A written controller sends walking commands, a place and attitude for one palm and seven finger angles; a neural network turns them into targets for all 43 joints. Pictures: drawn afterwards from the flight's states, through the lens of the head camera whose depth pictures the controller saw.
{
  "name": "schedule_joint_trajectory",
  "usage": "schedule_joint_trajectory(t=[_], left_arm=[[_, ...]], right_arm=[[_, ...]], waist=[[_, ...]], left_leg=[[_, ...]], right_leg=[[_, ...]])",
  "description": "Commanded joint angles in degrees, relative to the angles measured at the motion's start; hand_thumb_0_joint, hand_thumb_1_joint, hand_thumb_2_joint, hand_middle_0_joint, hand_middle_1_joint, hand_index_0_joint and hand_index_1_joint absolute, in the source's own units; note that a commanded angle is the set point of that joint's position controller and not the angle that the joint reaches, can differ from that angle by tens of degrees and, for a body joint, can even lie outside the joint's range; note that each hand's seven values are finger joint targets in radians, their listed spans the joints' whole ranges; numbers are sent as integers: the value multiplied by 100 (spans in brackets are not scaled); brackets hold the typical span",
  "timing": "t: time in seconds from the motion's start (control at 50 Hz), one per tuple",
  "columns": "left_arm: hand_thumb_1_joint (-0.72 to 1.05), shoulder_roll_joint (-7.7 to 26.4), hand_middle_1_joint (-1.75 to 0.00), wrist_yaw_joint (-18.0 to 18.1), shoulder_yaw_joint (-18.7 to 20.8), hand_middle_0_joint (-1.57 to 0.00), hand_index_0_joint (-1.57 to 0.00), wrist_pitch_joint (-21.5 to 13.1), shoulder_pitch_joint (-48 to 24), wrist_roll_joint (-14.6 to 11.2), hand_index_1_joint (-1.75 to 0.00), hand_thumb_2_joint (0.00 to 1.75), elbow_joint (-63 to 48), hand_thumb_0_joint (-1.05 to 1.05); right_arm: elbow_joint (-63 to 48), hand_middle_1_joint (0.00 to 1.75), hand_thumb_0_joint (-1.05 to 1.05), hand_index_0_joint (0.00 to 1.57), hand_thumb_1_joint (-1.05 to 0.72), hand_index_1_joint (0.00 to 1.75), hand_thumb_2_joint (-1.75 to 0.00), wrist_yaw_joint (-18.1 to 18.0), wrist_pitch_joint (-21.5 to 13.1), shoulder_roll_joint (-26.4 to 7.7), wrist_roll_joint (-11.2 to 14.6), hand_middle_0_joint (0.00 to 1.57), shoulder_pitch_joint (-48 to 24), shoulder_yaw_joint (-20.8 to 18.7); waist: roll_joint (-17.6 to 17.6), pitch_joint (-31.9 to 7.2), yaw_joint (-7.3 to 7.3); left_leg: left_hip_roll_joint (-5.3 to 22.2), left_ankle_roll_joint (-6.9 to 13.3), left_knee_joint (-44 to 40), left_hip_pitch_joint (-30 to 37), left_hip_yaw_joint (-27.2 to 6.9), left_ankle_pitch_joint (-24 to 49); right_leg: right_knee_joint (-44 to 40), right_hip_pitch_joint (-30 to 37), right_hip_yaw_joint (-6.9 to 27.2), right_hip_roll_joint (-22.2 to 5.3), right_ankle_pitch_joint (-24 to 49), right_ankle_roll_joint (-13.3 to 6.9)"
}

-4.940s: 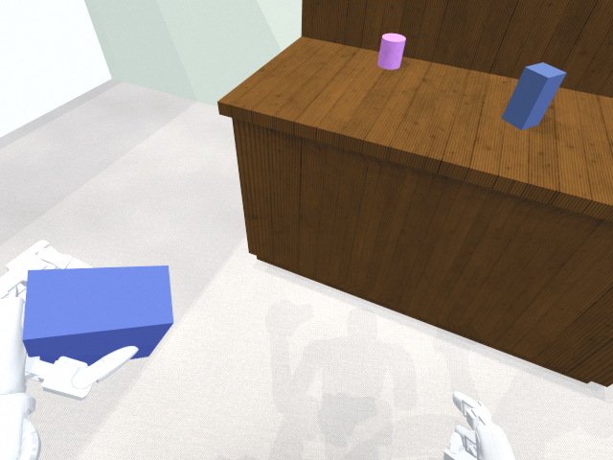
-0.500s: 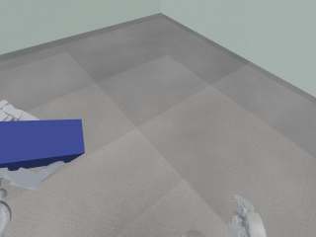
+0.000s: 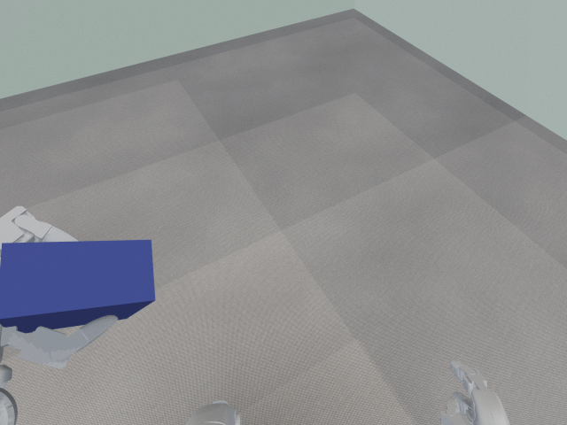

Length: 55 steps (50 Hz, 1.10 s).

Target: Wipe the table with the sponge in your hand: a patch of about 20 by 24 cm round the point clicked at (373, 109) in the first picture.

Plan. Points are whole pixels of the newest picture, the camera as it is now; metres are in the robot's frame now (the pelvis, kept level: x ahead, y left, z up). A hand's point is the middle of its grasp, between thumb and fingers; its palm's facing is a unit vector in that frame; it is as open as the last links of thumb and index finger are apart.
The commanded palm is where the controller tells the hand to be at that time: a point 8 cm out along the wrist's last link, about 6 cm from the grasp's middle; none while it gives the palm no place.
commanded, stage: walk to a spot facing it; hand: left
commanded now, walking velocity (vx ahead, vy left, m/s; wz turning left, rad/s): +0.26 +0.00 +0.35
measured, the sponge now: (97, 287) +0.23 +0.20 +0.15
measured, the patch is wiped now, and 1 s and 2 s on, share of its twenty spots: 0.00 0.00 0.00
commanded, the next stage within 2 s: turn to face it in 0.12 s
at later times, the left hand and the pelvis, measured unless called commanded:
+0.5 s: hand (122, 205) +0.32 +0.21 +0.16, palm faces +0.44 -0.77 -0.47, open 10.0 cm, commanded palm +0.27 +0.24 +0.17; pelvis +0.10 -0.04 -0.02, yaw -1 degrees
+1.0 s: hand (198, 166) +0.39 +0.13 +0.16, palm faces +0.13 -0.89 -0.43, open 10.0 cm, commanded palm +0.35 +0.18 +0.17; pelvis +0.11 -0.03 -0.01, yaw -19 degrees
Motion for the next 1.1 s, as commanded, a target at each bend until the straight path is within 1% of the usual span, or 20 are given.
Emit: schedule_joint_trajectory(t=[0.0, 0.04, 0.06, 0.08, 0.1, 0.16, 0.24, 0.34, 0.38, 0.4, 0.42, 0.48, 0.54, 0.66, 0.74, 0.8, 0.82, 0.9, 1.04, 1.08], left_arm=[[10, 973, -160, 374, 840, -120, -120, -321, -518, -82, -160, 130, -1373, 0], [10, 859, -160, 378, 663, -120, -120, -351, -654, -71, -160, 130, -1390, 0], [10, 854, -160, 387, 684, -120, -120, -437, -714, -59, -160, 130, -1508, 0], [10, 878, -160, 378, 689, -120, -120, -536, -751, -60, -160, 130, -1517, 0], [10, 1112, -160, 278, 814, -120, -120, -550, -736, 36, -160, 130, -940, 0], [10, 1132, -160, 146, 839, -120, -120, -547, -616, 32, -160, 130, -1709, 0], [10, 979, -160, 126, 808, -120, -120, -513, -140, -58, -160, 130, -1762, 0], [10, 811, -160, 90, 656, -120, -120, -333, -722, -16, -160, 130, -653, 0], [10, 968, -160, 69, 656, -120, -120, -269, -1200, 52, -160, 130, -351, 0], [10, 1184, -160, 72, 742, -120, -120, -246, -1316, 66, -160, 130, -276, 0], [10, 1071, -160, 43, 738, -120, -120, -196, -1347, -58, -160, 130, -245, 0], [10, 1077, -160, 53, 797, -120, -120, -299, -1027, -69, -160, 130, -706, 0], [10, 1138, -160, 91, 917, -120, -120, -383, -590, -116, -160, 130, -1105, 0], [10, 1109, -160, 154, 1078, -120, -120, -351, -26, -182, -160, 130, -1390, 0], [10, 1032, -160, 138, 936, -120, -120, -265, -170, -158, -160, 130, -1287, 0], [10, 1076, -160, 47, 961, -120, -120, -349, -319, -97, -160, 130, -1165, 0], [10, 1057, -160, 28, 872, -120, -120, -366, -416, -39, -160, 130, -1101, 0], [10, 713, -160, -62, 319, -120, -120, -335, -840, 19, -160, 130, -1368, 0], [10, 1062, -160, -54, 694, -120, -120, -212, -789, -15, -160, 130, -1175, 0], [10, 1189, -160, -42, 857, -120, -120, -243, -713, -10, -160, 130, -1226, 0]], right_arm=[[-1033, 30, 0, 20, -90, 30, -90, -34, -300, -66, 8, 20, -381, -37], [-1029, 30, 0, 20, -90, 30, -90, -109, -300, -193, 47, 20, -172, -125], [-1100, 30, 0, 20, -90, 30, -90, -106, -306, -310, 68, 20, -168, -157], [-1111, 30, 0, 20, -90, 30, -90, -51, -336, -359, 89, 20, -248, -156], [-989, 30, 0, 20, -90, 30, -90, 14, -351, -319, 81, 20, -253, -110], [-897, 30, 0, 20, -90, 30, -90, 68, -380, -227, 131, 20, -360, -144], [-856, 30, 0, 20, -90, 30, -90, 103, -533, -179, 102, 20, -351, -20], [-788, 30, 0, 20, -90, 30, -90, -15, -442, -129, 87, 20, -406, 100], [-733, 30, 0, 20, -90, 30, -90, -9, -393, -39, 80, 20, -361, 103], [-814, 30, 0, 20, -90, 30, -90, 4, -403, 73, 52, 20, -482, 164], [-849, 30, 0, 20, -90, 30, -90, 45, -446, -74, 94, 20, -491, 41], [-744, 30, 0, 20, -90, 30, -90, 121, -280, 51, 30, 20, -770, 217], [-809, 30, 0, 20, -90, 30, -90, 109, -165, 20, -9, 20, -894, 204], [-1158, 30, 0, 20, -90, 30, -90, 189, -10, -65, 40, 20, -768, 114], [-1207, 30, 0, 20, -90, 30, -90, 169, 116, -211, 109, 20, -488, 34], [-1382, 30, 0, 20, -90, 30, -90, 105, 109, -375, 128, 20, -537, -67], [-1374, 30, 0, 20, -90, 30, -90, 106, 86, -275, 51, 20, -559, -8], [-1301, 30, 0, 20, -90, 30, -90, 285, -74, -374, 106, 20, -288, -54], [-1276, 30, 0, 20, -90, 30, -90, 358, -255, -373, 91, 20, -136, -13], [-1283, 30, 0, 20, -90, 30, -90, 414, -241, -275, 153, 20, -122, 13]], waist=[[-553, -1012, 148], [296, -1151, -62], [1512, -1327, -121], [2424, -1307, -45], [1903, -1139, -52], [1626, -1050, -2], [1790, -1101, 56], [1228, -1043, 53], [-28, -1086, 25], [-1311, -1061, 39], [-1976, -1176, 115], [-654, -1247, 97], [-363, -1454, 101], [-342, -1654, 249], [-8, -1611, 89], [1807, -1192, 198], [2178, -962, 183], [1731, -686, 96], [1888, -814, 71], [1043, -1150, 109]], left_leg=[[-235, 20, -1351, 708, 388, 372], [-183, 155, -1987, 1892, 187, 759], [633, 625, -2262, 2667, -1163, 1273], [1918, 1395, -2562, 3224, -3200, 3140], [2211, 1664, -2761, 2766, -3730, 2553], [1730, 1550, -2510, 2577, -2602, 2339], [1228, 970, -2545, 1767, -1027, 2758], [1133, 418, -1758, 1401, -119, 1603], [676, 131, -32, 804, 173, 715], [-37, -107, 1188, -435, 170, -1012], [-141, -211, 2002, -506, -495, -1472], [93, -316, 2282, -449, -814, -855], [-6, -341, 1336, -61, -584, -631], [-131, -322, -371, 304, -481, -409], [24, -218, -1975, 1609, -467, 582], [1931, 637, -2622, 2338, -1716, 2645], [2349, 928, -2733, 1858, -2003, 2995], [1797, 525, -2126, 2098, -405, 4229], [1684, 114, -1388, 1883, 185, 3724], [1361, -102, 47, 1323, 356, 2923]], right_leg=[[-514, 660, 951, -1161, 954, -518], [911, 55, 460, -791, 935, -183], [2347, -887, 166, -184, 345, 141], [3611, -2123, 420, 453, -1940, 325], [4177, -2489, 1036, 258, -1989, 230], [3897, -2844, 1173, 4, -1285, 353], [2034, -1430, 584, 324, -399, 371], [192, -17, 136, 780, 405, 349], [-390, 543, 1234, 100, 1509, -9], [-628, 1090, 3155, -945, 3146, -589], [-1050, 797, 3933, -1342, 3179, -761], [-628, 661, 2958, -1051, 3015, -891], [-589, 503, 2443, -788, 3140, -804], [-612, 565, 2987, -711, 2538, -934], [-256, -181, 2938, -325, 1807, -491], [1734, -1825, 1806, 887, -1000, 184], [3008, -1941, 1395, 835, -1435, 297], [2494, -1856, 939, 621, -708, 382], [468, -349, 277, 918, -54, 392], [-322, 736, 744, 473, 1579, 157]])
